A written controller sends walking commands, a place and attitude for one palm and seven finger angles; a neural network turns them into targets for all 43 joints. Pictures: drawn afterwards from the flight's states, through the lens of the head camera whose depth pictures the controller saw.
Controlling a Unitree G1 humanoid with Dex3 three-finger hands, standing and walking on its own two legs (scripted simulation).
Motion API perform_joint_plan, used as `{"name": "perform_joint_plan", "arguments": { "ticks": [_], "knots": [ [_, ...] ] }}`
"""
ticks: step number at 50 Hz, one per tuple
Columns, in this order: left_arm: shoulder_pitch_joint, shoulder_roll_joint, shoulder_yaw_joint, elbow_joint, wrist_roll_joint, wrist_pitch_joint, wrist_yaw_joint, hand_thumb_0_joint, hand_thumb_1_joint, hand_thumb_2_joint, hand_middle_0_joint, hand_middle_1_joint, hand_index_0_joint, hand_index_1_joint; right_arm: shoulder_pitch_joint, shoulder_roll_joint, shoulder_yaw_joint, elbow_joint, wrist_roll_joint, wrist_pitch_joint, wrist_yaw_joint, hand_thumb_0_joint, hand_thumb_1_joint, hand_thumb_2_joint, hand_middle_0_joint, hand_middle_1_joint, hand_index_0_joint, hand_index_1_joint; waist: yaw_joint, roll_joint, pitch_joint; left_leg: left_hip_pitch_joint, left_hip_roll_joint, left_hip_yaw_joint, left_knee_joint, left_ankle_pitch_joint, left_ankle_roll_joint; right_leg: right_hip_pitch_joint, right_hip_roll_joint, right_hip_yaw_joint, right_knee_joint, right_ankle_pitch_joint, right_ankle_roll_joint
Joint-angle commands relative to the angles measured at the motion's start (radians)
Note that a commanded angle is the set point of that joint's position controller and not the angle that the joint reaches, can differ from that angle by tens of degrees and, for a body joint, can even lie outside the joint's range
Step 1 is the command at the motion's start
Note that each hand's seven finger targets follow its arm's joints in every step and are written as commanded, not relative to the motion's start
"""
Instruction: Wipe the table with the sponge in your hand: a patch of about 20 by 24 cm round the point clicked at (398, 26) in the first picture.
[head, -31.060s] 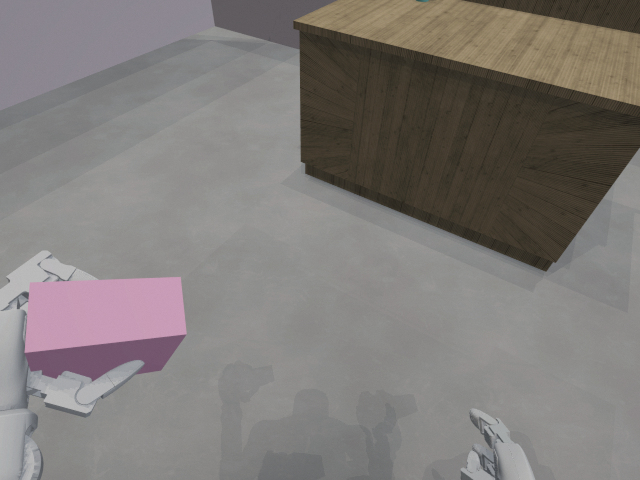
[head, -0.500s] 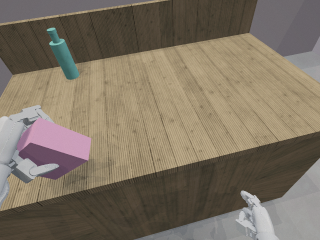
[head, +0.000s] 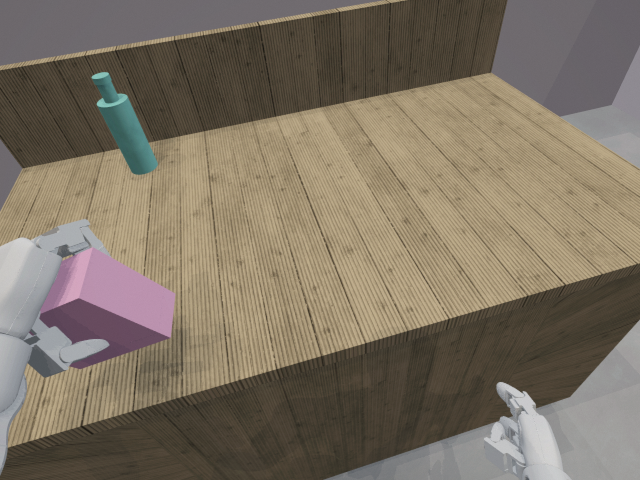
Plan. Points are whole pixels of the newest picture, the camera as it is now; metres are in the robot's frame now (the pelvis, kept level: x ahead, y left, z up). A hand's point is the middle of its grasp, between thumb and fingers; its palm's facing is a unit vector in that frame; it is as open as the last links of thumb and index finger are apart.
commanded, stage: turn the palm down, sponge in hand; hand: left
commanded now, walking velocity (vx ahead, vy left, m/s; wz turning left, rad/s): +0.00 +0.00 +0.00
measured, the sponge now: (100, 320) +0.23 +0.28 +0.14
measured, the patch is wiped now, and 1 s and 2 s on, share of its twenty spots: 0.00 0.00 0.00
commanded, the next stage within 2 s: move the sponge above the wiping area in 1.04 s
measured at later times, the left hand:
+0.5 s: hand (32, 281) +0.23 +0.32 +0.20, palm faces +0.19 -0.11 -0.97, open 9.9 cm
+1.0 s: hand (51, 293) +0.23 +0.31 +0.19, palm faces +0.12 -0.04 -0.99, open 9.9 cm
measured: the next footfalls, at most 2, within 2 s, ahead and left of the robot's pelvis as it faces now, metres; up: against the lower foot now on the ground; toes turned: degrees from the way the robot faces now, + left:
none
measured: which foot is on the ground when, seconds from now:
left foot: down 0.00-1.00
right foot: down 0.00-1.00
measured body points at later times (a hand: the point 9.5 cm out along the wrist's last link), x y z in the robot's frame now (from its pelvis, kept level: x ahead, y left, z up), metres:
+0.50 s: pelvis -0.01 +0.03 +0.02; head -0.02 -0.01 +0.46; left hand +0.22 +0.33 +0.25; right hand +0.25 -0.15 -0.06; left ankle +0.00 +0.11 -0.72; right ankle +0.04 -0.07 -0.72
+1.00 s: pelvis -0.01 +0.02 +0.02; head -0.03 -0.04 +0.46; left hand +0.21 +0.30 +0.24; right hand +0.25 -0.16 -0.06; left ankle +0.00 +0.11 -0.72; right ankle +0.04 -0.07 -0.72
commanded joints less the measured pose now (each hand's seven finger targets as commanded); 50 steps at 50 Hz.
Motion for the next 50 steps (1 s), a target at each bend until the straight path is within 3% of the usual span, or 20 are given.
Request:
{"name": "perform_joint_plan", "arguments": {
  "ticks": [1,3,4,7,8,15,17,23,27,30,32,36,37,41,42,43,46,47,48,50],
  "knots": [
    [-0.247,0.274,0.158,-0.147,0.099,0.075,0.028,0.0,0.1,1.3,-1.2,-1.6,-1.2,-1.6,-0.195,-0.093,-0.007,-0.183,-0.003,-0.04,-0.008,0.0,-0.9,-0.9,0.2,0.3,0.2,0.3,0.012,-0.002,-0.138,0.019,0.032,-0.056,-0.161,0.193,0.019,0.135,-0.086,0.11,-0.178,0.058,0.05],
    [-0.28,0.225,0.094,-0.136,0.13,0.114,0.002,0.0,0.1,1.3,-1.2,-1.6,-1.2,-1.6,-0.234,-0.087,0.009,-0.185,0.001,-0.037,-0.003,0.0,-0.9,-0.9,0.2,0.3,0.2,0.3,0.006,0.004,-0.112,0.037,0.034,-0.054,-0.176,0.193,0.02,0.143,-0.076,0.106,-0.198,0.056,0.039],
    [-0.284,0.241,0.09,-0.142,0.147,0.125,-0.012,0.0,0.1,1.3,-1.2,-1.6,-1.2,-1.6,-0.226,-0.086,0.013,-0.183,0.003,-0.034,-0.002,0.0,-0.9,-0.9,0.2,0.3,0.2,0.3,0.006,-0.022,-0.117,0.044,0.035,-0.067,-0.197,0.191,0.019,0.15,-0.076,0.097,-0.202,0.051,0.043],
    [-0.334,0.24,0.064,-0.186,0.205,0.145,-0.042,0.0,0.1,1.3,-1.2,-1.6,-1.2,-1.6,-0.302,-0.071,0.029,-0.187,0.012,-0.034,0.006,0.0,-0.9,-0.9,0.2,0.3,0.2,0.3,0.016,0.019,-0.115,0.086,0.033,-0.08,-0.229,0.193,0.02,0.161,-0.055,0.113,-0.214,0.049,0.027],
    [-0.351,0.204,0.021,-0.171,0.22,0.146,-0.052,0.0,0.1,1.3,-1.2,-1.6,-1.2,-1.6,-0.28,-0.073,0.028,-0.182,0.0,-0.028,0.007,0.0,-0.9,-0.9,0.2,0.3,0.2,0.3,0.01,0.024,-0.111,0.083,0.04,-0.08,-0.242,0.187,0.021,0.173,-0.059,0.078,-0.217,0.06,0.029],
    [-0.444,0.238,0.019,-0.147,0.338,0.158,-0.058,0.0,0.1,1.3,-1.2,-1.6,-1.2,-1.6,-0.304,-0.07,0.03,-0.146,-0.01,-0.007,0.02,0.0,-0.9,-0.9,0.2,0.3,0.2,0.3,0.031,0.015,-0.142,0.107,0.047,-0.126,-0.308,0.217,0.011,0.234,-0.052,0.097,-0.224,0.108,0.016],
    [-0.472,0.25,0.035,-0.16,0.356,0.178,-0.055,0.0,0.1,1.3,-1.2,-1.6,-1.2,-1.6,-0.371,-0.061,0.037,-0.149,0.0,-0.011,0.03,0.0,-0.9,-0.9,0.2,0.3,0.2,0.3,0.046,0.05,-0.141,0.102,0.042,-0.13,-0.31,0.238,0.009,0.261,-0.038,0.132,-0.22,0.13,-0.002],
    [-0.482,0.18,-0.069,-0.101,0.403,0.234,-0.096,0.0,0.1,1.3,-1.2,-1.6,-1.2,-1.6,-0.369,-0.072,0.034,-0.134,-0.003,0.008,0.047,0.0,-0.9,-0.9,0.2,0.3,0.2,0.3,0.04,0.034,-0.127,0.092,0.041,-0.122,-0.325,0.259,0.012,0.277,-0.049,0.107,-0.236,0.147,-0.002],
    [-0.488,0.215,-0.048,-0.141,0.442,0.239,-0.109,0.0,0.1,1.3,-1.2,-1.6,-1.2,-1.6,-0.412,-0.064,0.036,-0.15,0.007,0.014,0.058,0.0,-0.9,-0.9,0.2,0.3,0.2,0.3,0.05,0.024,-0.158,0.087,0.039,-0.136,-0.324,0.259,0.018,0.302,-0.04,0.155,-0.225,0.144,-0.009],
    [-0.489,0.222,-0.063,-0.117,0.471,0.231,-0.112,0.0,0.1,1.3,-1.2,-1.6,-1.2,-1.6,-0.367,-0.073,0.029,-0.132,-0.005,0.028,0.06,0.0,-0.9,-0.9,0.2,0.3,0.2,0.3,0.045,0.001,-0.175,0.11,0.034,-0.133,-0.321,0.286,0.018,0.29,-0.054,0.137,-0.235,0.151,-0.001],
    [-0.495,0.244,-0.028,-0.134,0.479,0.226,-0.098,0.0,0.1,1.3,-1.2,-1.6,-1.2,-1.6,-0.416,-0.064,0.035,-0.147,0.0,0.017,0.062,0.0,-0.9,-0.9,0.2,0.3,0.2,0.3,0.055,0.004,-0.16,0.09,0.033,-0.136,-0.315,0.261,0.022,0.303,-0.043,0.184,-0.236,0.129,-0.015],
    [-0.499,0.22,-0.062,-0.101,0.474,0.221,-0.094,0.0,0.1,1.3,-1.2,-1.6,-1.2,-1.6,-0.374,-0.066,0.026,-0.128,-0.005,0.023,0.06,0.0,-0.9,-0.9,0.2,0.3,0.2,0.3,0.045,-0.01,-0.166,0.118,0.023,-0.126,-0.307,0.283,0.019,0.278,-0.063,0.152,-0.256,0.128,-0.001],
    [-0.51,0.247,-0.024,-0.13,0.473,0.219,-0.086,0.0,0.1,1.3,-1.2,-1.6,-1.2,-1.6,-0.421,-0.063,0.031,-0.134,0.0,0.01,0.061,0.0,-0.9,-0.9,0.2,0.3,0.2,0.3,0.055,0.012,-0.169,0.115,0.022,-0.128,-0.3,0.275,0.022,0.29,-0.046,0.199,-0.253,0.125,-0.018],
    [-0.506,0.206,-0.079,-0.098,0.475,0.222,-0.088,0.0,0.1,1.3,-1.2,-1.6,-1.2,-1.6,-0.38,-0.064,0.024,-0.121,-0.006,0.016,0.058,0.0,-0.9,-0.9,0.2,0.3,0.2,0.3,0.044,0.011,-0.165,0.131,0.017,-0.121,-0.304,0.289,0.019,0.276,-0.065,0.164,-0.265,0.131,-0.004],
    [-0.511,0.223,-0.052,-0.108,0.474,0.228,-0.085,0.0,0.1,1.3,-1.2,-1.6,-1.2,-1.6,-0.425,-0.06,0.029,-0.127,0.002,0.005,0.058,0.0,-0.9,-0.9,0.2,0.3,0.2,0.3,0.05,0.004,-0.148,0.122,0.016,-0.123,-0.298,0.258,0.021,0.268,-0.05,0.207,-0.27,0.099,-0.017],
    [-0.508,0.194,-0.085,-0.078,0.472,0.233,-0.091,0.0,0.1,1.3,-1.2,-1.6,-1.2,-1.6,-0.398,-0.068,0.029,-0.121,-0.007,0.01,0.057,0.0,-0.9,-0.9,0.2,0.3,0.2,0.3,0.047,-0.002,-0.151,0.116,0.015,-0.111,-0.3,0.256,0.024,0.275,-0.059,0.165,-0.267,0.107,-0.01],
    [-0.502,0.203,-0.088,-0.087,0.474,0.227,-0.096,0.0,0.1,1.3,-1.2,-1.6,-1.2,-1.6,-0.385,-0.066,0.025,-0.123,-0.003,0.015,0.053,0.0,-0.9,-0.9,0.2,0.3,0.2,0.3,0.042,-0.011,-0.162,0.125,0.01,-0.115,-0.302,0.266,0.022,0.274,-0.066,0.167,-0.271,0.11,-0.001],
    [-0.507,0.229,-0.053,-0.1,0.475,0.232,-0.093,0.0,0.1,1.3,-1.2,-1.6,-1.2,-1.6,-0.424,-0.063,0.03,-0.13,0.002,0.004,0.054,0.0,-0.9,-0.9,0.2,0.3,0.2,0.3,0.05,-0.008,-0.151,0.118,0.01,-0.118,-0.293,0.249,0.024,0.27,-0.054,0.215,-0.273,0.089,-0.016],
    [-0.495,0.2,-0.084,-0.072,0.471,0.236,-0.099,0.0,0.1,1.3,-1.2,-1.6,-1.2,-1.6,-0.4,-0.068,0.028,-0.124,-0.007,0.007,0.053,0.0,-0.9,-0.9,0.2,0.3,0.2,0.3,0.048,-0.012,-0.164,0.112,0.01,-0.105,-0.29,0.251,0.026,0.285,-0.066,0.179,-0.268,0.1,-0.01],
    [-0.491,0.226,-0.067,-0.069,0.472,0.229,-0.102,0.0,0.1,1.3,-1.2,-1.6,-1.2,-1.6,-0.386,-0.07,0.027,-0.122,-0.005,0.012,0.051,0.0,-0.9,-0.9,0.2,0.3,0.2,0.3,0.047,-0.037,-0.165,0.119,0.007,-0.111,-0.29,0.26,0.024,0.274,-0.069,0.186,-0.274,0.1,-0.002]
  ]
}}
